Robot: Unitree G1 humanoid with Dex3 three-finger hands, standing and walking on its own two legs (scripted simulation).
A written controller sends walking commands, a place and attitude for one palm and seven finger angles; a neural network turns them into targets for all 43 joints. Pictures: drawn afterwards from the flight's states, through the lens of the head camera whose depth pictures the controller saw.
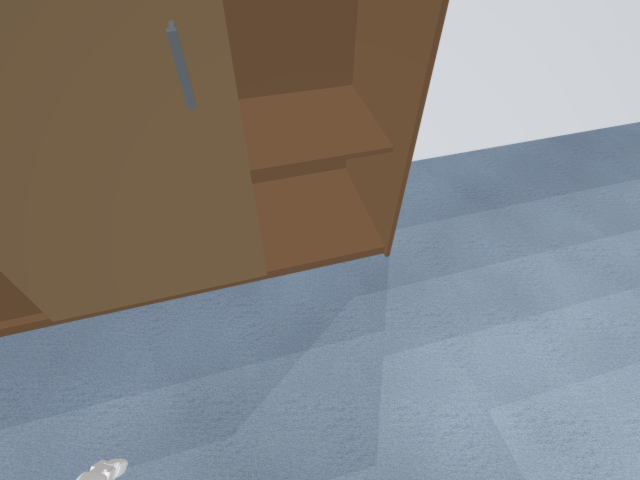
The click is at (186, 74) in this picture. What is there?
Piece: wardrobe's sliding door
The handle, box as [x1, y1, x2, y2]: [166, 20, 195, 108]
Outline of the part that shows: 170,20 169,27 166,28 166,32 187,108 195,108 195,103 176,28 174,26 173,20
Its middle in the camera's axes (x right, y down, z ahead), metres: -0.29 -0.35 +0.79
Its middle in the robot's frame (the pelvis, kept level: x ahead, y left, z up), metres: +0.83 +0.34 +0.11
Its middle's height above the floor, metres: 0.88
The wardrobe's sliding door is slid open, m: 0.48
